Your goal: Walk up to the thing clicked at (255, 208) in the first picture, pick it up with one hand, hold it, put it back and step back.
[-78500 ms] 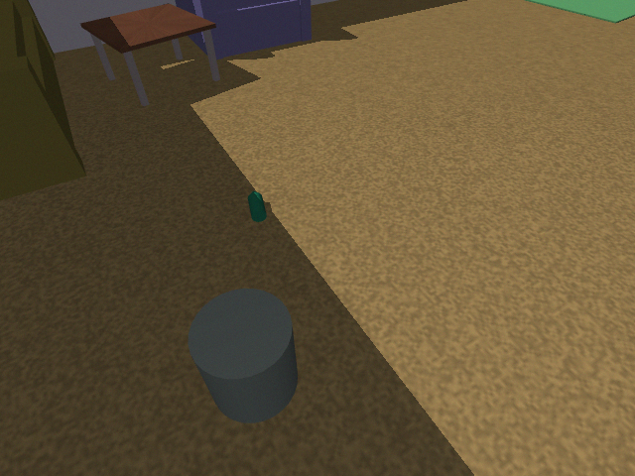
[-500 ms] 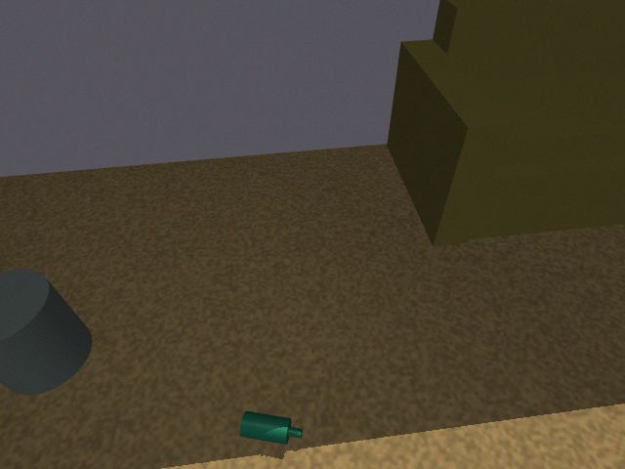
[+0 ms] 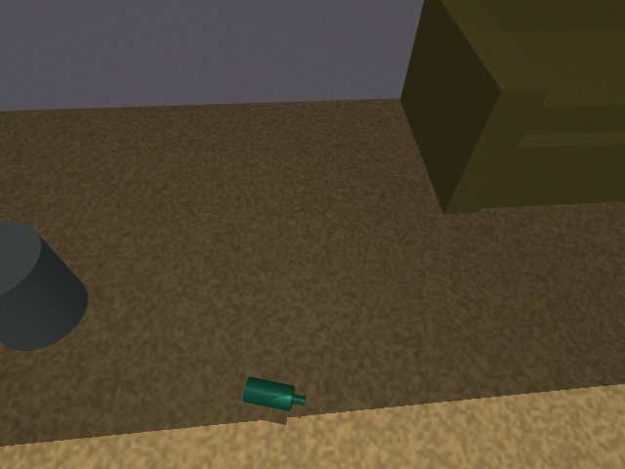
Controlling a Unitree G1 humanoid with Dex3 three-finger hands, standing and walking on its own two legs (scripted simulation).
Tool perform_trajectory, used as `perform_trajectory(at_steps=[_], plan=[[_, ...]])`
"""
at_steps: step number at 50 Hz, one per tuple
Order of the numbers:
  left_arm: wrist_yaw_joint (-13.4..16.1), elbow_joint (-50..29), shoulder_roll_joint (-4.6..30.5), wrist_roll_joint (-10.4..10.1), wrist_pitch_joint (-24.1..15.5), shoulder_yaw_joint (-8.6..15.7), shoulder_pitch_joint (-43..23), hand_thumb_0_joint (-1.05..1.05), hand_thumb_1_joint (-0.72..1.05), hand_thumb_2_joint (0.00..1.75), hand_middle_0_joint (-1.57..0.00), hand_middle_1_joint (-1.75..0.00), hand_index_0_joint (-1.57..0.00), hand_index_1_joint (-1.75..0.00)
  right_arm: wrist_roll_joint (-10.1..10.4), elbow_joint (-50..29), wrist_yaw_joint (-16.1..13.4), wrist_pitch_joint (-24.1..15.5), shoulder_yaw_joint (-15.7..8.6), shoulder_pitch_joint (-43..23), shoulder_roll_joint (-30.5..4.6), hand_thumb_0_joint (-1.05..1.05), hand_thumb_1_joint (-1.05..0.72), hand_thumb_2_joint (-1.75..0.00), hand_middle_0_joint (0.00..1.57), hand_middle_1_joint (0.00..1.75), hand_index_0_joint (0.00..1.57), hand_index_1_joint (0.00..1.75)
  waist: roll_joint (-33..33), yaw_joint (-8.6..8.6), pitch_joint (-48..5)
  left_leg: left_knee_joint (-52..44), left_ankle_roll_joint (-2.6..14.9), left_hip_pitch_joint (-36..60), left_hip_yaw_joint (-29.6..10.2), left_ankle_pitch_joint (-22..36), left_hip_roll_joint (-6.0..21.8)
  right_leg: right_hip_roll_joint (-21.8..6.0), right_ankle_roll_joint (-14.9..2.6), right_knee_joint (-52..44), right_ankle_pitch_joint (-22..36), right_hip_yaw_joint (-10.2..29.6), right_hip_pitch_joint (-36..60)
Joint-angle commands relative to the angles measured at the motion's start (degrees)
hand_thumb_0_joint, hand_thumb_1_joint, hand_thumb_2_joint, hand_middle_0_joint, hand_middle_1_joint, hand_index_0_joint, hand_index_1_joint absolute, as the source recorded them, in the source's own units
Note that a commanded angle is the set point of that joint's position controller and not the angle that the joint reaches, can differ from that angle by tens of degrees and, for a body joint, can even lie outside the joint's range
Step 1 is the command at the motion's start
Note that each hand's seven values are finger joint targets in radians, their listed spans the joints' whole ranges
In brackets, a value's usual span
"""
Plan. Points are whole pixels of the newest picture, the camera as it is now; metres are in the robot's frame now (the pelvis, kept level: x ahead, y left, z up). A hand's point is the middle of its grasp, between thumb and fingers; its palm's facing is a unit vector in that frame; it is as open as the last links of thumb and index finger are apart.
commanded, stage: walk up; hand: left
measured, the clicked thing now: (275, 395) +0.41 +0.12 -0.74
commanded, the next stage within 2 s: stand in 1.66 s
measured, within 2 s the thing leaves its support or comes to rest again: neither
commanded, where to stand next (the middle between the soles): +0.02 -0.07 m, yaw -4 degrees
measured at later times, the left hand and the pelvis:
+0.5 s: hand out of the picture +0.07 +0.23 -0.13, palm faces -0.03 -0.85 -0.53, open 7.4 cm; pelvis -0.03 -0.05 -0.02, yaw -1 degrees
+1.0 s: hand out of the picture +0.01 +0.23 -0.17, palm faces -0.08 -0.93 -0.36, open 7.4 cm; pelvis -0.05 -0.05 -0.01, yaw -3 degrees
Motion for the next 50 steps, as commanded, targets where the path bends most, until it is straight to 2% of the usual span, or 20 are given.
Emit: perform_trajectory(at_steps=[1,7,10,11,12,13,14,17,22,26,30,32,33,34,35,38,40,43,47,50], plan=[[-0.8,-7.4,10.5,1.4,1.6,3.8,1.5,0.00,0.90,0.90,-0.20,-0.30,-0.20,-0.30,-0.1,-4.7,-3.5,-0.7,-5.7,6.3,-19.9,0.00,-0.90,-0.90,0.20,0.30,0.20,0.30,4.5,-1.67,-9.9,0.4,10.65,8.3,-15.5,52.4,22.0,-0.6,-0.18,12.9,-3.2,6.1,-8.8],[-1.6,-11.4,9.4,0.8,0.3,4.5,0.1,0.00,0.90,0.90,-0.20,-0.30,-0.20,-0.30,-1.5,-8.0,-2.9,-2.1,-6.3,6.2,-19.7,0.00,-0.90,-0.90,0.20,0.30,0.20,0.30,9.1,-2.12,-12.9,3.6,10.26,9.3,-12.1,38.3,20.0,-2.8,-0.07,6.2,-1.4,5.7,-9.1],[0.1,-6.0,8.5,-0.9,-3.7,4.0,8.5,0.00,0.90,0.90,-0.20,-0.30,-0.20,-0.30,-1.4,-10.1,0.1,0.4,-4.0,-2.4,-15.3,0.00,-0.90,-0.90,0.20,0.30,0.20,0.30,10.7,2.38,-15.3,18.1,3.80,2.1,0.3,23.1,7.9,1.1,0.80,-19.7,19.8,-2.3,7.1],[1.5,-5.3,13.9,-0.9,-5.0,5.3,10.8,0.00,0.90,0.90,-0.20,-0.30,-0.20,-0.30,-1.2,-11.2,1.0,1.7,-3.2,-1.3,-12.4,0.00,-0.90,-0.90,0.20,0.30,0.20,0.30,3.6,2.97,-15.6,25.8,1.01,-8.8,0.8,7.9,4.1,-4.1,-0.22,-16.3,36.5,6.6,15.3],[3.0,-5.1,19.3,-0.5,-5.7,6.7,14.0,0.00,0.90,0.90,-0.20,-0.30,-0.20,-0.30,-1.6,-13.1,1.4,3.2,-2.1,-0.5,-9.3,0.00,-0.90,-0.90,0.20,0.30,0.20,0.30,-7.6,3.35,-14.2,34.9,-0.94,-23.4,-1.4,-20.1,-1.2,-18.5,-4.84,-16.6,53.6,25.9,19.8],[4.2,-6.9,20.5,-0.5,-5.6,6.0,10.7,0.00,0.90,0.90,-0.20,-0.30,-0.20,-0.30,-2.2,-12.8,1.3,5.2,-2.6,3.9,-11.1,0.00,-0.90,-0.90,0.20,0.30,0.20,0.30,-0.1,0.67,-12.8,41.1,-1.79,-22.0,-11.3,-22.0,0.9,-24.3,-9.26,-16.4,54.5,28.5,13.6],[5.0,-8.6,23.4,-0.8,-5.5,6.9,9.3,0.00,0.90,0.90,-0.20,-0.30,-0.20,-0.30,-1.9,-13.9,1.4,6.4,-4.0,2.6,-13.5,0.00,-0.90,-0.90,0.20,0.30,0.20,0.30,-2.8,1.32,-12.2,47.2,-1.89,-20.4,-12.4,-23.7,0.3,-26.7,-14.68,-17.2,55.1,32.1,7.3],[6.8,-8.8,18.4,-0.7,-5.7,6.3,6.9,0.00,0.90,0.90,-0.20,-0.30,-0.20,-0.30,-2.4,-12.6,3.2,6.8,-5.2,3.7,-16.6,0.00,-0.90,-0.90,0.20,0.30,0.20,0.30,2.6,-1.63,-10.0,51.6,-2.73,-22.0,-17.6,-13.1,-0.2,-16.8,-8.29,-14.1,42.2,18.2,7.4],[6.2,-10.6,15.4,0.5,-7.3,6.4,11.1,0.00,0.90,0.90,-0.20,-0.30,-0.20,-0.30,-1.9,-13.0,3.5,6.4,-6.6,4.9,-16.9,0.00,-0.90,-0.90,0.20,0.30,0.20,0.30,-2.7,1.61,-14.5,49.9,-3.76,-24.2,-15.9,-7.6,-1.9,-15.0,-9.59,-15.6,20.2,15.0,12.3],[3.0,-13.1,13.7,2.5,-6.9,5.9,4.0,0.00,0.90,0.90,-0.20,-0.30,-0.20,-0.30,0.0,-9.2,3.8,3.3,-5.2,6.6,-16.3,0.00,-0.90,-0.90,0.20,0.30,0.20,0.30,-16.8,1.71,-8.5,24.5,-4.84,-17.5,-7.4,-10.7,-1.5,-9.0,-9.38,-20.8,-9.8,10.1,4.2],[1.4,-12.1,14.5,1.2,-4.1,5.8,3.0,0.00,0.90,0.90,-0.20,-0.30,-0.20,-0.30,-0.9,-5.3,2.8,1.1,-4.2,10.7,-15.3,0.00,-0.90,-0.90,0.20,0.30,0.20,0.30,-15.6,0.01,-6.3,5.1,-3.62,-2.2,-0.9,-7.4,-0.4,-9.2,-8.18,-13.7,1.4,8.7,-4.3],[1.9,-11.8,10.7,-0.5,-3.4,4.1,4.2,0.00,0.90,0.90,-0.20,-0.30,-0.20,-0.30,-1.9,-4.5,2.4,0.8,-4.5,11.0,-15.9,0.00,-0.90,-0.90,0.20,0.30,0.20,0.30,-2.9,-0.92,-4.6,-2.0,-2.25,2.4,-7.7,-0.1,0.7,-6.2,-3.75,-1.1,11.0,7.2,-10.7],[2.4,-12.4,8.4,-1.2,-3.8,3.6,5.1,0.00,0.90,0.90,-0.20,-0.30,-0.20,-0.30,-3.1,-6.6,2.3,0.9,-5.3,9.7,-20.7,0.00,-0.90,-0.90,0.20,0.30,0.20,0.30,10.3,-0.43,-4.7,-7.1,2.21,-1.5,-26.7,4.5,12.9,0.0,-0.49,9.5,7.8,4.0,-13.3],[3.6,-11.1,11.9,-1.6,-3.7,4.6,2.1,0.00,0.90,0.90,-0.20,-0.30,-0.20,-0.30,-1.9,-8.0,2.7,1.3,-5.3,5.7,-24.3,0.00,-0.90,-0.90,0.20,0.30,0.20,0.30,16.5,-2.28,-3.5,-10.6,10.64,-15.1,-34.2,1.8,19.7,2.9,-0.10,16.0,-12.5,2.9,-6.7],[3.7,-10.3,13.5,-1.2,-3.7,4.9,2.1,0.00,0.90,0.90,-0.20,-0.30,-0.20,-0.30,-1.9,-8.6,2.9,1.2,-5.2,3.1,-23.6,0.00,-0.90,-0.90,0.20,0.30,0.20,0.30,15.6,-1.59,-0.9,-12.3,14.17,-21.4,-36.6,-3.6,21.3,1.8,-0.13,20.9,-12.1,5.5,-3.2],[3.1,-6.7,12.2,-1.7,-3.9,4.4,10.5,0.00,0.90,0.90,-0.20,-0.30,-0.20,-0.30,-2.4,-10.6,2.4,1.2,-3.7,-1.9,-16.7,0.00,-0.90,-0.90,0.20,0.30,0.20,0.30,14.4,2.07,-2.0,-5.8,8.51,-13.9,-16.5,2.3,11.5,1.3,-0.59,18.6,-5.2,4.4,-5.4],[1.1,-7.0,11.2,-0.6,-3.9,3.9,8.8,0.00,0.90,0.90,-0.20,-0.30,-0.20,-0.30,-1.8,-8.6,2.2,-0.6,-4.1,3.8,-17.7,0.00,-0.90,-0.90,0.20,0.30,0.20,0.30,12.6,-0.14,-6.8,-7.9,7.08,-6.2,-19.5,-14.5,10.8,-0.7,-0.05,7.2,-2.4,1.6,-5.6],[-1.0,-10.4,13.1,1.9,-3.9,5.6,5.9,0.00,0.90,0.90,-0.20,-0.30,-0.20,-0.30,-2.3,-7.5,2.3,-1.6,-7.2,15.7,-23.2,0.00,-0.90,-0.90,0.20,0.30,0.20,0.30,12.8,-4.49,-11.2,-8.9,11.89,13.1,-29.5,-22.1,16.5,-0.7,-0.02,6.5,-10.2,0.4,-16.2],[-2.2,-11.9,13.3,2.8,-4.3,6.2,4.7,0.00,0.90,0.90,-0.20,-0.30,-0.20,-0.30,-1.5,-9.2,1.0,-2.9,-7.4,17.1,-22.6,0.00,-0.90,-0.90,0.20,0.30,0.20,0.30,10.3,-4.51,-8.3,-5.9,14.36,14.9,-31.9,-7.8,20.7,-4.1,-1.06,4.2,-9.7,4.9,-20.0],[-2.6,-12.0,12.0,2.1,-5.5,6.1,7.8,0.00,0.90,0.90,-0.20,-0.30,-0.20,-0.30,-1.4,-11.6,1.2,-3.5,-6.8,14.7,-21.9,0.00,-0.90,-0.90,0.20,0.30,0.20,0.30,12.8,-2.79,-7.6,-3.0,13.27,7.4,-24.7,8.3,19.0,-3.4,-1.30,0.8,-6.1,2.1,-12.5]])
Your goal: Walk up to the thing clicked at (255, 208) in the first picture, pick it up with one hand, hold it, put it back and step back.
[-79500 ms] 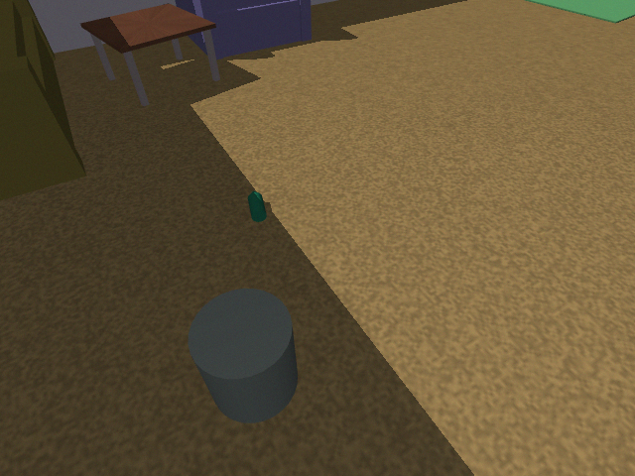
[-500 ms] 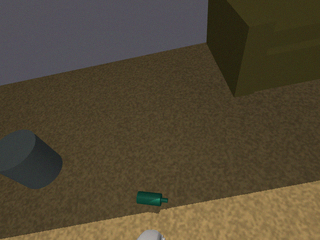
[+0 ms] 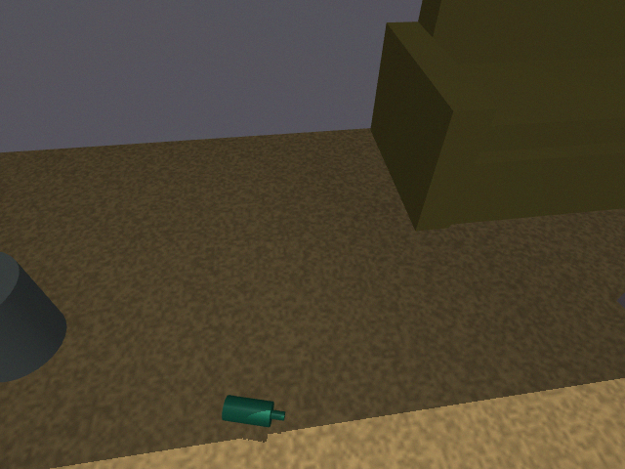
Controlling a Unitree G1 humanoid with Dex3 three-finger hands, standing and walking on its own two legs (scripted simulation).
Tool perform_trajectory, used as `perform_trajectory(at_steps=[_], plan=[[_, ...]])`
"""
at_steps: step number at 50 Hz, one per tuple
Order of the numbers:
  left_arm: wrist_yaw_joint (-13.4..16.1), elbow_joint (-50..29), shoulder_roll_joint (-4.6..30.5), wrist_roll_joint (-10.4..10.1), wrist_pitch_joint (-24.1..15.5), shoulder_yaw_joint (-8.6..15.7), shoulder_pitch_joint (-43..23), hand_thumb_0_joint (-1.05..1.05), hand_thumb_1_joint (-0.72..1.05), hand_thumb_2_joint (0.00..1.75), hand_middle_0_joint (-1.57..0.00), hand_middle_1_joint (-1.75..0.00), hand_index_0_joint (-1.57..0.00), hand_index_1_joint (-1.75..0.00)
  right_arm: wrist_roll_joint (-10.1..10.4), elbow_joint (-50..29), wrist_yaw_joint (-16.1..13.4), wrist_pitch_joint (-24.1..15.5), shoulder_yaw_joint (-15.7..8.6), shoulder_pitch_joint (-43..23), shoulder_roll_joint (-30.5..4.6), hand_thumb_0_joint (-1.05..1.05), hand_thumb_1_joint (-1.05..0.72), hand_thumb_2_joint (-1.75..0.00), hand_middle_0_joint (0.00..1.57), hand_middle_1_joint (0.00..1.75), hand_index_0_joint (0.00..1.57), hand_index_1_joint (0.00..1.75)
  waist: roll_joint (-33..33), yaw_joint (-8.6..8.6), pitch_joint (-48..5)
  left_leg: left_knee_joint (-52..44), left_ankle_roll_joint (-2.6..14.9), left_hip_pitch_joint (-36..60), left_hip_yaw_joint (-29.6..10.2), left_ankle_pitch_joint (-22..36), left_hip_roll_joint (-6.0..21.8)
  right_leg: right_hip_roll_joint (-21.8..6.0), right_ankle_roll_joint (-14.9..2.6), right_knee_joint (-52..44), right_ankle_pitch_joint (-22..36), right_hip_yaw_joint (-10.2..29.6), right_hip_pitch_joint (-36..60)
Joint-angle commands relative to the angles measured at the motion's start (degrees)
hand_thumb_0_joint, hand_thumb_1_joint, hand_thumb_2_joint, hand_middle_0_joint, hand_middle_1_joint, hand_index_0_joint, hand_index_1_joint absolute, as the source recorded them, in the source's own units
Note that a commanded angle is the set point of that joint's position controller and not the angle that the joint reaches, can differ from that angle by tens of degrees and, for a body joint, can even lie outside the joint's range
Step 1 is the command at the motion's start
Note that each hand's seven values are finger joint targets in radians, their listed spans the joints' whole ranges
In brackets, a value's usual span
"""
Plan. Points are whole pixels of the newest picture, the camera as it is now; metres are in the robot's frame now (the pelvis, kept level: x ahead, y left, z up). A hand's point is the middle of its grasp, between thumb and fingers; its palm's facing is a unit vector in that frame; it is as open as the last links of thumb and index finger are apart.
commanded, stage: walk up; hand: left
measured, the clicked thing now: (254, 411) +0.45 +0.19 -0.73
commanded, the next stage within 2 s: stand in 0.66 s
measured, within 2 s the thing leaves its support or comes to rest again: neither
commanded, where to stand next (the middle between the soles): +0.06 -0.02 m, yaw -1 degrees
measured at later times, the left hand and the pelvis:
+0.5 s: hand out of the picture +0.06 +0.30 -0.08, palm faces +0.07 -0.78 -0.62, open 7.4 cm; pelvis +0.00 -0.02 +0.00, yaw +4 degrees
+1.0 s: hand out of the picture +0.01 +0.29 -0.16, palm faces +0.06 -0.94 -0.33, open 7.4 cm; pelvis -0.02 +0.03 +0.00, yaw +5 degrees
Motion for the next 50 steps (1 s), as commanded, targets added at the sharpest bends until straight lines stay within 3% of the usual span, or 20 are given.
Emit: perform_trajectory(at_steps=[1,3,4,5,6,9,14,19,22,27,30,31,32,33,34,35,38,45,48,50], plan=[[0.2,-7.2,10.3,-0.9,-4.0,3.3,0.7,0.00,0.90,0.90,-0.20,-0.30,-0.20,-0.30,0.5,-4.7,-1.0,-1.4,-4.6,0.6,-17.3,0.00,-0.90,-0.90,0.20,0.30,0.20,0.30,14.6,0.53,-3.0,-7.7,13.22,7.8,-16.6,12.5,14.0,-3.1,-1.36,-9.5,7.6,0.9,-5.5],[1.5,-2.0,11.9,-1.4,-5.6,4.2,13.2,0.00,0.90,0.90,-0.20,-0.30,-0.20,-0.30,0.7,-6.9,-0.1,-0.1,-2.1,-6.9,-10.1,0.00,-0.90,-0.90,0.20,0.30,0.20,0.30,4.0,7.81,-2.5,11.8,4.93,-11.6,-2.5,5.3,1.9,-1.8,0.13,-25.6,13.9,2.9,15.8],[2.8,-2.2,17.8,-1.2,-6.8,4.8,14.1,0.00,0.90,0.90,-0.20,-0.30,-0.20,-0.30,1.2,-8.5,-0.3,0.9,-0.1,-6.9,-3.9,0.00,-0.90,-0.90,0.20,0.30,0.20,0.30,-10.0,7.17,0.6,25.5,0.61,-26.9,-1.7,-12.9,-7.5,-16.3,-0.98,-33.2,15.4,28.9,17.9],[3.9,-4.4,19.9,-1.7,-6.6,4.4,8.0,0.00,0.90,0.90,-0.20,-0.30,-0.20,-0.30,0.8,-7.8,-1.2,2.6,-1.5,-6.3,-8.4,0.00,-0.90,-0.90,0.20,0.30,0.20,0.30,0.9,4.37,1.4,27.3,-0.74,-24.8,-9.2,-13.8,-5.3,-23.3,-4.17,-34.9,14.5,35.4,10.8],[4.3,-5.4,21.2,-1.9,-6.3,4.3,4.1,0.00,0.90,0.90,-0.20,-0.30,-0.20,-0.30,0.8,-6.6,-1.2,3.3,-2.5,-4.0,-11.6,0.00,-0.90,-0.90,0.20,0.30,0.20,0.30,3.1,2.43,3.3,27.4,-0.14,-21.9,-10.6,-13.1,-2.3,-24.4,-7.01,-34.2,11.0,34.1,5.3],[6.8,-4.5,17.8,-3.3,-7.5,3.7,5.0,0.00,0.90,0.90,-0.20,-0.30,-0.20,-0.30,0.0,-3.1,0.7,5.2,-3.2,3.4,-11.9,0.00,-0.90,-0.90,0.20,0.30,0.20,0.30,6.6,-1.00,3.8,30.8,-0.09,-20.9,-15.2,-3.8,-3.3,-16.7,0.99,-27.8,35.9,16.5,10.1],[9.7,-6.3,16.4,-4.0,-7.0,3.6,2.4,0.00,0.90,0.90,-0.20,-0.30,-0.20,-0.30,-1.5,-5.8,2.5,8.1,-3.7,4.6,-11.2,0.00,-0.90,-0.90,0.20,0.30,0.20,0.30,-1.7,-2.58,1.1,36.1,-0.86,-18.0,-13.5,1.0,-6.1,-15.2,0.77,-22.3,60.4,5.4,7.5],[9.5,-8.0,14.0,-3.6,-6.2,3.3,2.0,0.00,0.90,0.90,-0.20,-0.30,-0.20,-0.30,-0.3,-6.3,1.7,8.5,-3.9,2.1,-12.1,0.00,-0.90,-0.90,0.20,0.30,0.20,0.30,-6.9,-0.21,-0.2,37.4,-1.11,-18.1,-11.9,1.3,-7.7,-13.9,-2.01,-19.8,56.0,3.4,7.8],[8.9,-8.6,14.5,-2.8,-5.9,3.6,3.3,0.00,0.90,0.90,-0.20,-0.30,-0.20,-0.30,0.2,-6.6,1.2,8.0,-3.8,0.2,-12.1,0.00,-0.90,-0.90,0.20,0.30,0.20,0.30,-10.4,1.74,-2.2,31.7,-1.64,-20.7,-10.5,-2.0,-5.5,-16.0,-8.33,-18.1,50.5,5.5,13.7],[7.0,-10.2,16.5,-1.3,-5.8,3.9,4.2,0.00,0.90,0.90,-0.20,-0.30,-0.20,-0.30,0.1,-6.4,2.1,5.7,-3.4,-3.2,-11.8,0.00,-0.90,-0.90,0.20,0.30,0.20,0.30,-13.1,4.17,-4.2,14.1,-0.82,-15.0,-3.7,-9.6,-1.7,-16.5,-10.72,-18.4,23.6,7.1,13.1],[5.6,-12.0,17.1,-1.4,-5.2,3.2,-2.5,0.00,0.90,0.90,-0.20,-0.30,-0.20,-0.30,0.3,-3.2,2.5,3.7,-3.6,3.5,-11.4,0.00,-0.90,-0.90,0.20,0.30,0.20,0.30,-12.3,-2.06,-4.2,-1.3,1.74,2.4,1.0,-8.0,-1.9,-15.8,-9.33,-13.7,15.2,5.5,-1.5],[5.3,-11.8,13.2,-1.2,-4.5,1.9,-2.2,0.00,0.90,0.90,-0.20,-0.30,-0.20,-0.30,0.0,-0.3,1.9,2.8,-4.3,8.5,-12.3,0.00,-0.90,-0.90,0.20,0.30,0.20,0.30,-1.5,-4.66,-5.3,-5.0,1.59,12.0,0.4,-6.5,-4.4,-11.5,-6.72,0.2,12.3,1.8,-9.1],[4.9,-11.6,6.8,-1.7,-4.0,0.0,2.5,0.00,0.90,0.90,-0.20,-0.30,-0.20,-0.30,-0.4,-0.5,1.2,2.0,-4.9,9.2,-14.9,0.00,-0.90,-0.90,0.20,0.30,0.20,0.30,14.2,-4.07,-4.1,-11.0,2.74,15.2,-10.8,-10.2,1.4,-6.1,-3.02,13.4,4.1,-2.9,-17.2],[5.3,-14.3,3.5,-2.7,-3.9,-1.1,-2.0,0.00,0.90,0.90,-0.20,-0.30,-0.20,-0.30,0.6,-3.2,0.0,0.3,-4.1,4.7,-18.7,0.00,-0.90,-0.90,0.20,0.30,0.20,0.30,25.8,-3.89,-1.1,-21.0,6.39,9.1,-37.6,6.4,19.8,0.4,0.77,15.9,-4.9,0.3,-23.7],[6.4,-15.3,11.8,-3.1,-3.9,1.1,-10.4,0.00,0.90,0.90,-0.20,-0.30,-0.20,-0.30,0.0,-1.7,-0.9,-0.2,-4.2,2.1,-18.3,0.00,-0.90,-0.90,0.20,0.30,0.20,0.30,8.0,-4.50,2.3,-16.2,13.46,1.4,-36.7,12.1,18.9,-0.9,0.91,15.5,-0.8,8.9,-19.4],[6.3,-13.7,12.3,-3.9,-3.7,0.9,-8.3,0.00,0.90,0.90,-0.20,-0.30,-0.20,-0.30,0.0,-2.1,-1.3,-0.2,-4.5,-2.1,-17.1,0.00,-0.90,-0.90,0.20,0.30,0.20,0.30,5.3,-0.44,4.1,-13.6,15.15,-3.7,-32.9,11.9,18.0,-1.9,1.17,14.3,1.1,8.5,-16.8],[4.9,-6.5,11.7,-4.0,-3.3,1.1,0.2,0.00,0.90,0.90,-0.20,-0.30,-0.20,-0.30,0.9,-3.6,-1.6,0.3,-2.7,-9.2,-11.8,0.00,-0.90,-0.90,0.20,0.30,0.20,0.30,14.6,1.52,-0.4,-12.9,10.00,0.9,-15.4,6.4,11.1,-3.1,0.33,7.5,4.9,3.7,-8.7],[4.0,-0.9,8.3,-2.9,-3.5,-0.7,0.6,0.00,0.90,0.90,-0.20,-0.30,-0.20,-0.30,1.3,0.4,-0.8,1.2,-1.8,-10.5,-10.9,0.00,-0.90,-0.90,0.20,0.30,0.20,0.30,15.9,1.37,-2.6,-9.8,6.16,-2.9,-9.9,9.2,8.1,-1.3,0.88,-16.8,17.5,-0.7,8.3],[4.3,-1.4,12.2,-2.0,-5.0,-1.3,-5.2,0.00,0.90,0.90,-0.20,-0.30,-0.20,-0.30,2.6,1.2,-0.7,1.4,-0.5,-9.3,-7.6,0.00,-0.90,-0.90,0.20,0.30,0.20,0.30,3.5,-1.79,-4.4,-5.6,1.07,-0.3,-6.3,6.0,2.4,-9.9,-2.37,-24.9,30.2,12.6,8.1],[3.7,0.2,11.8,-2.1,-4.6,-2.0,-9.1,0.00,0.90,0.90,-0.20,-0.30,-0.20,-0.30,2.3,4.0,-0.3,1.9,-0.3,-8.7,-8.3,0.00,-0.90,-0.90,0.20,0.30,0.20,0.30,2.3,-3.23,-1.1,-11.4,2.13,6.4,-6.3,-4.0,1.9,-8.8,-2.84,-27.1,13.5,11.0,-2.7]])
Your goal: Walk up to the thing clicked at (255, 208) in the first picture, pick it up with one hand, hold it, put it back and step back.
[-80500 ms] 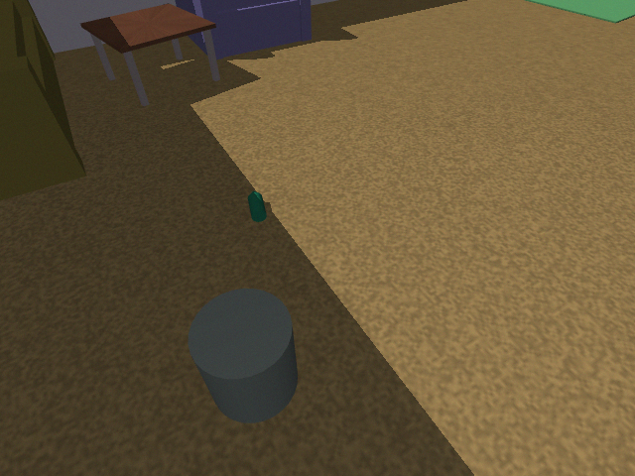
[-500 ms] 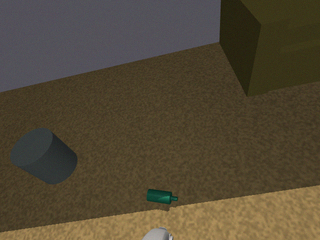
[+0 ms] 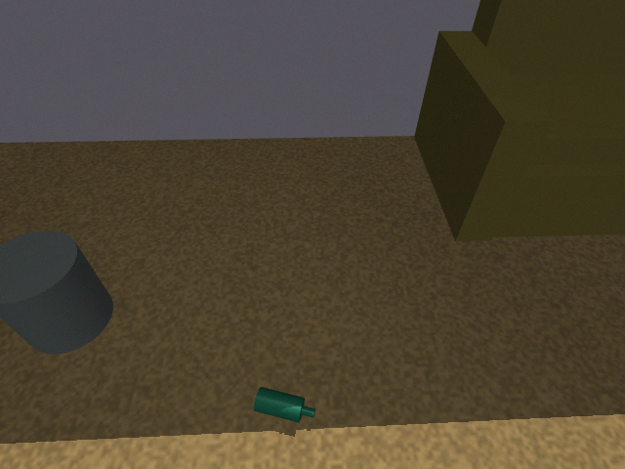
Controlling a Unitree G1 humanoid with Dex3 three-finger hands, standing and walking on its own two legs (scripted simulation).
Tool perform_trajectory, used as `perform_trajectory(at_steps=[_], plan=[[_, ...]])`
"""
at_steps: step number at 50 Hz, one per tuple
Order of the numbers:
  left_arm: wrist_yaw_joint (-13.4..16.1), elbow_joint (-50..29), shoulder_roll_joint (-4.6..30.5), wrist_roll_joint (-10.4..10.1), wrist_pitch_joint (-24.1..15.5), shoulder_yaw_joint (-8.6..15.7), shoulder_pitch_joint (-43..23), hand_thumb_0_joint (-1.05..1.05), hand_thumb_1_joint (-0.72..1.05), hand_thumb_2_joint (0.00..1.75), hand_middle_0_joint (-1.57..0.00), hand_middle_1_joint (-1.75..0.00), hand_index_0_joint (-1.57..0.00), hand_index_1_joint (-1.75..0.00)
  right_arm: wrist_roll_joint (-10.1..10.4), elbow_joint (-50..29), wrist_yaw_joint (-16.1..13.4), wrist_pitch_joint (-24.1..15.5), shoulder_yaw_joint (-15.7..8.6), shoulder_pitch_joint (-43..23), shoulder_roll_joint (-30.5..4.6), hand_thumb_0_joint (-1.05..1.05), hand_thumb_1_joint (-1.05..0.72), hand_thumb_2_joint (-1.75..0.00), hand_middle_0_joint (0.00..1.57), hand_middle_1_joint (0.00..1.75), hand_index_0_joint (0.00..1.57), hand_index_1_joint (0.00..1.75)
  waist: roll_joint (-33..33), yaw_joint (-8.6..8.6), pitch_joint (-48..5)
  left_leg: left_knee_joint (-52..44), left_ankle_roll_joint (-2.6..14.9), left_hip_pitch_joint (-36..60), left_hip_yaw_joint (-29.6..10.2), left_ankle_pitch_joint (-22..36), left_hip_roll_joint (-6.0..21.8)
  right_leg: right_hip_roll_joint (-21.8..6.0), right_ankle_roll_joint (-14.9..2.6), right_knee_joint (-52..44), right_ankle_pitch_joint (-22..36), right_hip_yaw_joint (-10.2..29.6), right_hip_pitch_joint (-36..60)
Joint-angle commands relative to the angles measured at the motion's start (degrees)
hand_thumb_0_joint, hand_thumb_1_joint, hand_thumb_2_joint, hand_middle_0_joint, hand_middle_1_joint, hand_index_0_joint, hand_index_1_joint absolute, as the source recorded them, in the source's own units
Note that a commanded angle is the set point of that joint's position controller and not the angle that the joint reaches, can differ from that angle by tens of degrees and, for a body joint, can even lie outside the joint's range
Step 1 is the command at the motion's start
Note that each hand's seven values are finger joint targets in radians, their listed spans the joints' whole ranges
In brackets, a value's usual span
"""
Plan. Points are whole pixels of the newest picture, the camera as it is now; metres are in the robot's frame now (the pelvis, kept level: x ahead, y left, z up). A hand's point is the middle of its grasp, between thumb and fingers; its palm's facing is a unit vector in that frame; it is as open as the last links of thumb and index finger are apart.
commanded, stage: stand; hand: left
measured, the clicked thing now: (285, 405) +0.48 +0.11 -0.73
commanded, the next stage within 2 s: none
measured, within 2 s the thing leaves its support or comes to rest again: neither
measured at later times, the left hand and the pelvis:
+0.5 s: hand out of the picture +0.12 +0.24 -0.13, palm faces -0.06 -0.94 -0.34, open 7.4 cm; pelvis +0.02 -0.01 +0.02, yaw -1 degrees
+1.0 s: hand out of the picture +0.10 +0.24 -0.13, palm faces -0.03 -0.94 -0.35, open 7.4 cm; pelvis +0.03 -0.02 +0.02, yaw +0 degrees
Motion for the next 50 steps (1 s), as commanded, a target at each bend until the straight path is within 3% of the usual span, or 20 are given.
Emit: perform_trajectory(at_steps=[1,2,4,8,11,18,24,27,30,33,43,45,50], plan=[[0.3,-2.7,13.5,-0.3,-1.7,2.0,-6.9,0.00,0.90,0.90,-0.20,-0.30,-0.20,-0.30,-0.1,-0.1,0.4,-1.1,-1.8,-0.2,-11.6,0.00,-0.90,-0.90,0.20,0.30,0.20,0.30,-0.4,-3.17,-2.7,-14.1,3.42,4.9,-7.4,-6.6,4.8,-6.4,-4.22,-14.2,-13.0,10.4,-5.9],[0.1,-2.2,12.3,-0.6,-1.5,1.5,-5.9,0.00,0.90,0.90,-0.20,-0.30,-0.20,-0.30,-0.4,0.3,0.7,-1.1,-2.1,-2.4,-13.2,0.00,-0.90,-0.90,0.20,0.30,0.20,0.30,0.9,-1.88,-1.9,-14.9,3.47,3.2,-8.0,-8.2,5.3,-5.3,-3.24,-15.3,-14.0,9.1,-5.0],[0.1,-1.2,12.5,-0.9,-1.9,1.4,-5.6,0.00,0.90,0.90,-0.20,-0.30,-0.20,-0.30,-0.6,1.3,0.9,-1.3,-1.7,-2.9,-12.3,0.00,-0.90,-0.90,0.20,0.30,0.20,0.30,-0.7,-1.26,-2.1,-15.5,3.51,2.1,-7.5,-5.1,5.2,-5.7,-2.95,-15.9,-11.1,9.3,-2.3],[0.1,0.7,12.5,-0.9,-2.2,1.3,-6.5,0.00,0.90,0.90,-0.20,-0.30,-0.20,-0.30,-0.5,3.7,1.0,-2.0,-0.8,-2.1,-10.9,0.00,-0.90,-0.90,0.20,0.30,0.20,0.30,-3.2,-1.48,-5.1,-17.0,2.87,4.6,-6.0,2.6,5.3,-6.8,-2.85,-16.7,-3.5,9.3,1.5],[0.2,1.5,12.2,-1.1,-2.2,1.3,-6.8,0.00,0.90,0.90,-0.20,-0.30,-0.20,-0.30,-0.5,5.2,1.1,-2.2,-0.6,-3.0,-10.8,0.00,-0.90,-0.90,0.20,0.30,0.20,0.30,-2.9,-0.74,-4.4,-18.3,2.37,4.4,-5.6,3.9,5.3,-6.5,-2.38,-17.6,-4.0,8.8,1.8],[0.5,2.7,13.0,-1.2,-2.0,1.5,-8.5,0.00,0.90,0.90,-0.20,-0.30,-0.20,-0.30,-0.7,7.5,0.9,-2.2,-0.4,-3.0,-10.5,0.00,-0.90,-0.90,0.20,0.30,0.20,0.30,-0.9,-0.63,-7.2,-19.9,1.64,4.4,-5.0,7.3,5.7,-6.4,-2.16,-17.0,1.7,7.3,6.1],[0.6,3.5,12.9,-1.3,-1.8,1.5,-9.6,0.00,0.90,0.90,-0.20,-0.30,-0.20,-0.30,-0.6,8.8,0.5,-2.5,0.0,-3.2,-10.5,0.00,-0.90,-0.90,0.20,0.30,0.20,0.30,2.0,-0.55,-9.9,-20.1,1.26,5.9,-4.3,15.1,6.6,-6.7,-2.41,-14.8,12.5,6.4,9.7],[0.4,4.0,12.8,-1.3,-1.6,1.4,-9.9,0.00,0.90,0.90,-0.20,-0.30,-0.20,-0.30,-0.5,9.3,0.4,-2.3,0.2,-3.2,-10.3,0.00,-0.90,-0.90,0.20,0.30,0.20,0.30,2.2,-0.62,-8.4,-20.9,0.96,5.2,-4.2,12.5,6.5,-6.4,-2.16,-15.4,9.6,6.4,8.6],[0.5,4.4,12.8,-1.2,-1.5,1.5,-10.3,0.00,0.90,0.90,-0.20,-0.30,-0.20,-0.30,-0.6,9.4,0.2,-2.1,0.3,-3.2,-10.6,0.00,-0.90,-0.90,0.20,0.30,0.20,0.30,2.1,-0.79,-8.8,-20.8,1.00,5.9,-4.0,13.6,6.7,-6.4,-2.05,-15.5,11.1,6.3,8.9],[0.4,4.7,12.5,-1.1,-1.4,1.4,-10.3,0.00,0.90,0.90,-0.20,-0.30,-0.20,-0.30,-0.5,9.5,0.2,-1.9,0.3,-3.4,-10.6,0.00,-0.90,-0.90,0.20,0.30,0.20,0.30,1.6,-0.86,-7.0,-21.3,0.76,5.4,-4.0,10.6,6.4,-6.1,-1.86,-16.9,7.3,6.5,7.0],[0.5,4.9,12.4,-1.0,-1.6,1.5,-10.7,0.00,0.90,0.90,-0.20,-0.30,-0.20,-0.30,-0.6,9.0,0.2,-1.9,0.3,-3.6,-10.7,0.00,-0.90,-0.90,0.20,0.30,0.20,0.30,0.3,-1.40,-9.8,-20.2,0.84,8.2,-3.6,15.1,7.0,-6.4,-1.98,-16.6,13.2,6.2,8.0],[0.6,5.0,12.3,-0.9,-1.5,1.4,-10.3,0.00,0.90,0.90,-0.20,-0.30,-0.20,-0.30,-0.6,9.0,0.2,-1.7,0.3,-4.1,-10.6,0.00,-0.90,-0.90,0.20,0.30,0.20,0.30,0.0,-1.27,-8.9,-20.3,0.84,7.9,-3.7,12.2,6.7,-6.1,-1.83,-17.5,9.6,6.1,6.6],[0.6,5.0,12.5,-0.9,-1.5,1.5,-10.0,0.00,0.90,0.90,-0.20,-0.30,-0.20,-0.30,-0.6,8.9,0.3,-1.5,0.4,-4.1,-10.4,0.00,-0.90,-0.90,0.20,0.30,0.20,0.30,0.1,-1.25,-8.7,-19.9,1.08,8.1,-3.5,11.1,6.6,-6.4,-1.75,-18.1,8.0,6.7,5.9]])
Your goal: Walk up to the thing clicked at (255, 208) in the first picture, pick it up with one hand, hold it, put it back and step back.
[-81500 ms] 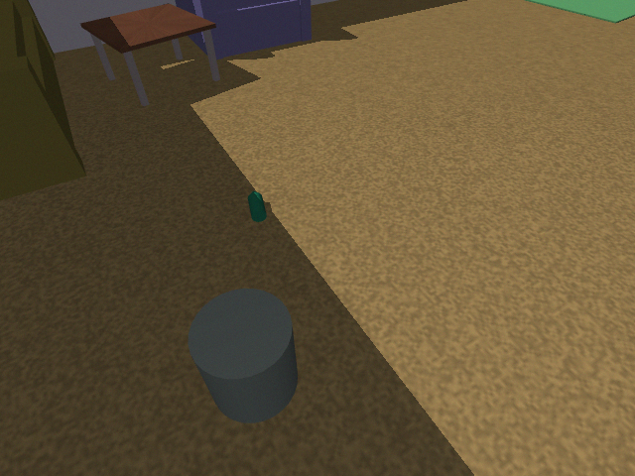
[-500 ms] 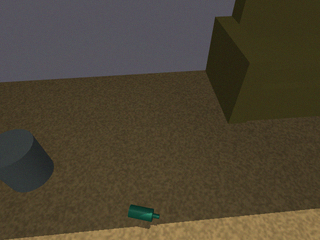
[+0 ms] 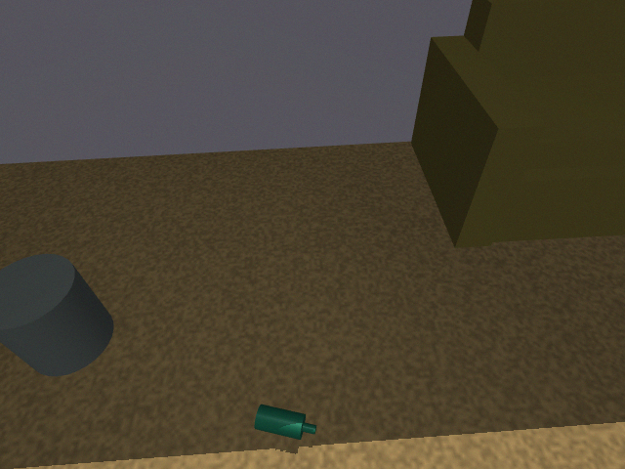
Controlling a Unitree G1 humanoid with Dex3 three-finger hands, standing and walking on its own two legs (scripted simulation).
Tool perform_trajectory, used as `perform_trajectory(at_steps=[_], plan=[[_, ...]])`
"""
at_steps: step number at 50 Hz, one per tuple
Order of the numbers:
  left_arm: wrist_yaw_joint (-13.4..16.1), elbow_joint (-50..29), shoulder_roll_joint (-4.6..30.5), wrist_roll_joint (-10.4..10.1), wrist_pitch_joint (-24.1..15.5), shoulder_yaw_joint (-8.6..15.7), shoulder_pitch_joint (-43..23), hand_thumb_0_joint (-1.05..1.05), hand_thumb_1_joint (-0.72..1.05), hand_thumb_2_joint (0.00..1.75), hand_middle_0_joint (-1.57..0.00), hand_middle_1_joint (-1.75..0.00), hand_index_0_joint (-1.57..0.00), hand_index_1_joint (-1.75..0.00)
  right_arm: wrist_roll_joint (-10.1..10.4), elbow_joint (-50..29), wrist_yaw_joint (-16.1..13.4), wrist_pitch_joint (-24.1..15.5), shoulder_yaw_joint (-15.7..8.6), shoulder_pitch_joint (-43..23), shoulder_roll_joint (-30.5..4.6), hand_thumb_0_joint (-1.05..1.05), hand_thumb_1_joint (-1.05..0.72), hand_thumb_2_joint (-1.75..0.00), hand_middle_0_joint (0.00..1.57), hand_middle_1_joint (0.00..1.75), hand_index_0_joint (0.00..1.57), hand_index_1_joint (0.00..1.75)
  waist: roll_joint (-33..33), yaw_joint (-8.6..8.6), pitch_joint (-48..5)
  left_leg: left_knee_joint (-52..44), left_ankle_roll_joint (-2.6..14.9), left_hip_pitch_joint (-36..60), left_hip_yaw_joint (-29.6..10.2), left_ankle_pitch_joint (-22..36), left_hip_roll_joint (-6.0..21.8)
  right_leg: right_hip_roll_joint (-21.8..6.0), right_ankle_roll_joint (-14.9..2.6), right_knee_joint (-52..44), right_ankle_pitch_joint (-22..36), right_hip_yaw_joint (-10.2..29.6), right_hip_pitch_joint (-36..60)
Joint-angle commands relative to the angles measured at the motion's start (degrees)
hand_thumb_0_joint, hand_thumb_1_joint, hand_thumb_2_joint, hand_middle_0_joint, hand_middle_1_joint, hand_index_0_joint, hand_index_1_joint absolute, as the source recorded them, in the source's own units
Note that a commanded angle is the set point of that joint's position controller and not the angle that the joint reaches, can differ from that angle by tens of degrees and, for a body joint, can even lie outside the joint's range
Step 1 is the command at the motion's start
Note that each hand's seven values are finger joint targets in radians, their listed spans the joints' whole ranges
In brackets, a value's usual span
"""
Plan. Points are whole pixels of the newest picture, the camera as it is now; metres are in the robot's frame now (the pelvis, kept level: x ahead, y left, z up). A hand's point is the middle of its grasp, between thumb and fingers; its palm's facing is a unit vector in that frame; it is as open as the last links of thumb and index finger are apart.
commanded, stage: stand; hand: left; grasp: from above
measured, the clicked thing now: (286, 423) +0.45 +0.13 -0.75
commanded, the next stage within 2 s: rise first in 1.36 s
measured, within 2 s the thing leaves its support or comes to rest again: neither
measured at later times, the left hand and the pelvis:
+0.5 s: hand out of the picture +0.09 +0.25 -0.16, palm faces -0.03 -0.94 -0.33, open 7.4 cm; pelvis +0.01 +0.00 +0.00, yaw +0 degrees
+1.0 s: hand out of the picture +0.07 +0.26 -0.16, palm faces -0.02 -0.94 -0.34, open 7.4 cm; pelvis +0.01 +0.00 +0.00, yaw +0 degrees
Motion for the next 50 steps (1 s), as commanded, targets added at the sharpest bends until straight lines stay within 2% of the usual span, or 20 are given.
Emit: perform_trajectory(at_steps=[1,2,4,11,12,13,14,18,22,24,25,28,34,38,42,47,50], plan=[[0.9,-3.6,12.4,-0.2,-1.3,2.1,-2.6,0.00,0.90,0.90,-0.20,-0.30,-0.20,-0.30,0.0,-3.1,-0.4,-1.2,-1.8,-1.7,-11.8,0.00,-0.90,-0.90,0.20,0.30,0.20,0.30,-1.4,-0.49,-4.2,-2.1,2.40,0.1,-3.8,4.1,5.7,-7.1,-0.86,-4.0,3.0,6.6,0.5],[0.9,-3.7,12.7,-0.3,-1.3,2.2,-2.9,0.00,0.90,0.90,-0.20,-0.30,-0.20,-0.30,0.0,-3.0,-0.5,-1.2,-1.9,-1.4,-12.1,0.00,-0.90,-0.90,0.20,0.30,0.20,0.30,-0.8,-0.64,-5.6,-2.2,2.55,0.7,-3.7,4.8,5.9,-7.3,-1.05,-3.3,4.7,6.6,1.1],[0.8,-3.6,12.5,-0.3,-1.1,2.2,-2.4,0.00,0.90,0.90,-0.20,-0.30,-0.20,-0.30,0.0,-3.0,-0.5,-1.2,-1.8,-1.6,-11.9,0.00,-0.90,-0.90,0.20,0.30,0.20,0.30,-0.5,-0.40,-4.0,-2.5,2.41,0.4,-3.8,2.8,5.7,-6.9,-1.02,-3.9,0.7,6.6,-0.7],[0.9,-3.8,12.6,-0.2,-1.1,2.2,-2.0,0.00,0.90,0.90,-0.20,-0.30,-0.20,-0.30,0.0,-3.1,-0.5,-1.1,-1.8,-1.1,-11.9,0.00,-0.90,-0.90,0.20,0.30,0.20,0.30,-0.6,-0.15,-4.4,-2.4,2.59,-1.6,-3.8,3.0,5.5,-7.0,-0.99,-3.9,1.1,6.7,1.4],[0.8,-3.8,12.6,-0.2,-1.1,2.2,-2.0,0.00,0.90,0.90,-0.20,-0.30,-0.20,-0.30,0.0,-3.1,-0.5,-1.2,-1.7,-0.8,-11.8,0.00,-0.90,-0.90,0.20,0.30,0.20,0.30,-0.3,-0.16,-4.4,-2.5,2.55,-1.2,-3.8,3.4,5.6,-7.0,-1.07,-3.6,1.8,6.6,1.4],[0.9,-3.9,12.4,-0.2,-1.2,2.2,-2.1,0.00,0.90,0.90,-0.20,-0.30,-0.20,-0.30,0.0,-3.3,-0.6,-1.3,-1.8,-1.1,-12.0,0.00,-0.90,-0.90,0.20,0.30,0.20,0.30,0.0,-0.21,-5.6,-2.2,2.63,-0.8,-3.9,5.3,5.7,-7.2,-1.18,-3.0,4.8,6.3,2.8],[0.9,-3.7,12.5,-0.2,-1.2,2.2,-1.9,0.00,0.90,0.90,-0.20,-0.30,-0.20,-0.30,0.0,-3.2,-0.5,-1.2,-1.7,-1.0,-11.7,0.00,-0.90,-0.90,0.20,0.30,0.20,0.30,-0.8,-0.05,-4.8,-2.4,2.44,-1.7,-4.0,4.9,5.5,-7.0,-1.00,-3.1,4.4,5.9,2.8],[0.9,-4.0,12.2,-0.3,-1.2,2.2,-2.2,0.00,0.90,0.90,-0.20,-0.30,-0.20,-0.30,0.0,-3.3,-0.8,-1.3,-1.8,-0.6,-12.4,0.00,-0.90,-0.90,0.20,0.30,0.20,0.30,0.4,-0.23,-6.7,-2.0,2.49,-0.4,-3.8,8.8,6.0,-7.2,-1.23,-1.8,9.4,5.6,4.3],[0.9,-3.9,12.4,-0.3,-1.0,2.3,-2.1,0.00,0.90,0.90,-0.20,-0.30,-0.20,-0.30,0.0,-3.4,-0.9,-1.3,-1.7,-0.3,-12.1,0.00,-0.90,-0.90,0.20,0.30,0.20,0.30,-0.5,-0.28,-6.0,-2.2,2.31,0.0,-3.8,10.3,6.1,-7.1,-1.19,-1.5,10.5,5.2,4.3],[0.9,-3.7,12.1,-0.3,-0.9,2.2,-2.0,0.00,0.90,0.90,-0.20,-0.30,-0.20,-0.30,0.0,-3.2,-0.9,-1.2,-1.6,-0.3,-11.9,0.00,-0.90,-0.90,0.20,0.30,0.20,0.30,-0.3,-0.18,-4.1,-2.7,2.27,-1.3,-4.1,8.0,6.0,-6.9,-0.93,-2.5,7.5,5.2,3.5],[0.9,-3.8,12.0,-0.2,-0.9,2.2,-1.6,0.00,0.90,0.90,-0.20,-0.30,-0.20,-0.30,0.0,-3.4,-0.9,-1.2,-1.8,-0.5,-12.5,0.00,-0.90,-0.90,0.20,0.30,0.20,0.30,0.1,-0.12,-5.4,-2.3,2.43,-0.1,-4.0,8.6,6.1,-7.1,-1.03,-2.3,8.4,5.2,3.7],[0.9,-3.9,12.1,-0.2,-0.8,2.3,-2.2,0.00,0.90,0.90,-0.20,-0.30,-0.20,-0.30,-0.1,-3.5,-1.0,-1.2,-1.7,-0.4,-12.2,0.00,-0.90,-0.90,0.20,0.30,0.20,0.30,-0.1,-0.17,-4.4,-2.7,2.11,-0.6,-4.0,7.6,6.0,-6.9,-1.13,-2.7,6.4,5.4,2.8],[0.8,-4.1,12.0,-0.3,-1.0,2.3,-2.2,0.00,0.90,0.90,-0.20,-0.30,-0.20,-0.30,0.1,-3.7,-1.0,-1.3,-1.6,-0.2,-12.2,0.00,-0.90,-0.90,0.20,0.30,0.20,0.30,0.1,-0.29,-5.7,-2.2,2.31,0.6,-3.8,10.8,6.2,-7.2,-1.19,-2.0,11.2,5.5,4.4],[1.0,-4.1,11.9,-0.2,-0.9,2.3,-2.0,0.00,0.90,0.90,-0.20,-0.30,-0.20,-0.30,0.2,-4.0,-1.0,-1.2,-1.7,-0.8,-12.2,0.00,-0.90,-0.90,0.20,0.30,0.20,0.30,-0.1,-0.20,-4.3,-2.6,2.36,0.4,-3.9,8.5,6.1,-7.0,-0.88,-2.8,8.6,5.3,3.2],[0.9,-4.2,12.5,0.0,-0.7,2.4,-2.2,0.00,0.90,0.90,-0.20,-0.30,-0.20,-0.30,-0.1,-4.1,-0.8,-0.8,-1.7,-0.2,-12.1,0.00,-0.90,-0.90,0.20,0.30,0.20,0.30,-1.7,-0.37,-2.1,-3.1,2.56,-1.6,-3.7,1.7,5.5,-6.7,-0.86,-4.7,-1.1,6.0,1.0],[0.8,-4.3,12.1,-0.2,-1.0,2.3,-1.9,0.00,0.90,0.90,-0.20,-0.30,-0.20,-0.30,-0.1,-4.1,-0.7,-1.2,-1.7,0.1,-12.3,0.00,-0.90,-0.90,0.20,0.30,0.20,0.30,0.1,-0.29,-4.2,-3.0,2.59,-0.9,-4.0,4.8,5.8,-7.1,-1.18,-3.3,4.7,6.1,3.1],[0.8,-4.1,12.5,-0.2,-0.9,2.4,-1.5,0.00,0.90,0.90,-0.20,-0.30,-0.20,-0.30,-0.1,-4.2,-0.8,-1.2,-1.6,0.1,-12.0,0.00,-0.90,-0.90,0.20,0.30,0.20,0.30,0.1,-0.33,-4.2,-3.2,2.58,-0.7,-4.1,4.3,5.7,-6.9,-1.00,-3.3,4.0,5.8,2.5]])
